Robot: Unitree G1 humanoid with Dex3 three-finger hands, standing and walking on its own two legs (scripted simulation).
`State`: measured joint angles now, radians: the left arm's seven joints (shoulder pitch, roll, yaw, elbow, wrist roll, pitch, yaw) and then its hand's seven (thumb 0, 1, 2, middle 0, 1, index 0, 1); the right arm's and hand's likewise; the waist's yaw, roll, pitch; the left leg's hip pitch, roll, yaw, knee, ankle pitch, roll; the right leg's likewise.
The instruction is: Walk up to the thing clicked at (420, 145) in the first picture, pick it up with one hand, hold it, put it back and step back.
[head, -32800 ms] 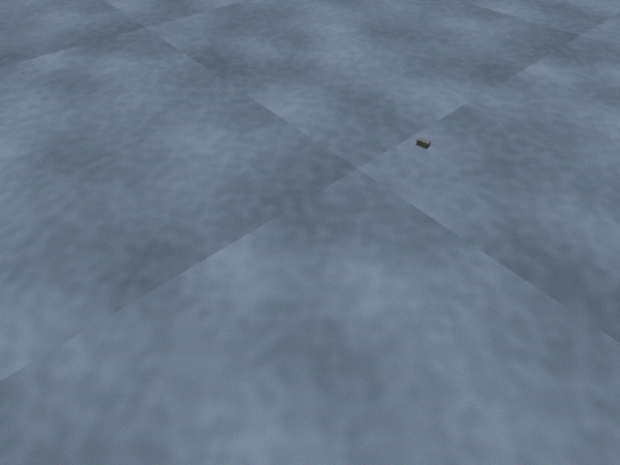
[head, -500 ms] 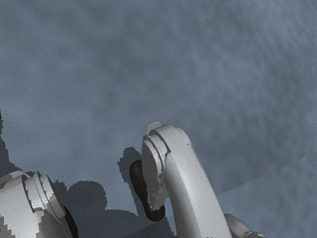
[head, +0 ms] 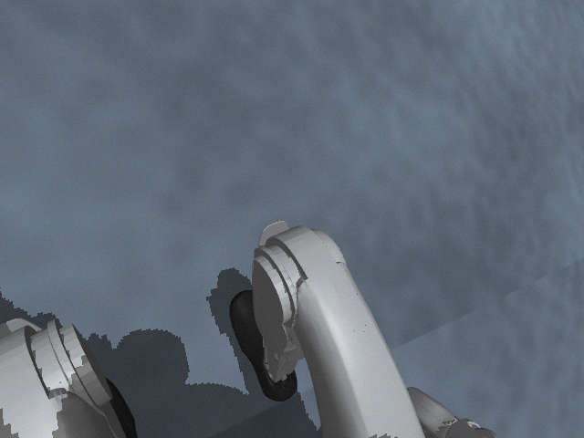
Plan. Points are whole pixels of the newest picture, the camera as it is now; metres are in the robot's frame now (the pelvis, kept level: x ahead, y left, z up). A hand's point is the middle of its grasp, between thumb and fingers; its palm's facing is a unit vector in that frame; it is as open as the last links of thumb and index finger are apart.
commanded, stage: open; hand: left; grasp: from above
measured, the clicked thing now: out of the picture +0.46 +0.28 -0.28
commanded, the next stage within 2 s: withdraw in 0.82 s
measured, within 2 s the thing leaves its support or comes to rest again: neither
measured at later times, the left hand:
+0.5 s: hand out of the picture +0.44 +0.29 -0.25, palm faces -0.46 -0.11 -0.88, open 10.7 cm
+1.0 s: hand out of the picture +0.44 +0.29 -0.25, palm faces -0.46 -0.13 -0.88, open 12.4 cm
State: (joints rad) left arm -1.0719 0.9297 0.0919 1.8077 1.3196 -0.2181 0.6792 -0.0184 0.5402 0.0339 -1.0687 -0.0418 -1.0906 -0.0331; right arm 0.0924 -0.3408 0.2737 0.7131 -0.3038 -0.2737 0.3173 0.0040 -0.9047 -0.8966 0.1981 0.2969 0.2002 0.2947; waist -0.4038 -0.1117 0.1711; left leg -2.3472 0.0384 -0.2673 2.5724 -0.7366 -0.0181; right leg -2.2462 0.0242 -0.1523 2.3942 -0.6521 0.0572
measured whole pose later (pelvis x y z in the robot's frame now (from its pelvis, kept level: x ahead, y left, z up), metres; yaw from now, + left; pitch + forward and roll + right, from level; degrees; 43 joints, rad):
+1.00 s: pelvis +0.00 +0.00 +0.01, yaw +0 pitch +28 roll -14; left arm -1.06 0.95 0.10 1.76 1.28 -0.20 0.65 0.00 -0.22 0.76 -0.33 -0.72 -0.33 -0.73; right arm 0.10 -0.35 0.28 0.69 -0.29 -0.29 0.32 0.00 -0.90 -0.89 0.20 0.30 0.20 0.29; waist -0.41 -0.12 0.20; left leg -2.34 0.04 -0.27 2.55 -0.74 -0.02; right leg -2.23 0.03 -0.16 2.36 -0.65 0.06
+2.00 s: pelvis -0.01 -0.01 +0.03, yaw +7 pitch +33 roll -7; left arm -1.04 0.70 0.02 1.55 1.26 -0.20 0.44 0.00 -0.12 0.90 -0.31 -0.71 -0.31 -0.73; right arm 0.20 -0.30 0.08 0.72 -0.16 -0.10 0.12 0.01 -0.89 -0.89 0.20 0.30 0.20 0.29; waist -0.30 -0.03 -0.01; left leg -2.33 0.02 -0.14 2.38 -0.64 -0.02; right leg -2.26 -0.02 -0.06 2.30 -0.62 0.03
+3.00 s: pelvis +0.04 +0.00 +0.33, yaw +13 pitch +22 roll -4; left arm 0.13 0.24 0.05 0.18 -0.03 0.36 0.10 0.01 0.90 0.90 -0.20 -0.30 -0.21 -0.31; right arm 0.17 -0.19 0.06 0.56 0.04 -0.11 -0.11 0.01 -0.90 -0.89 0.20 0.30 0.20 0.29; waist -0.07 0.03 -0.19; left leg -1.23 0.04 -0.07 1.41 -0.58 -0.02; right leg -1.18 -0.03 -0.07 1.35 -0.56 0.01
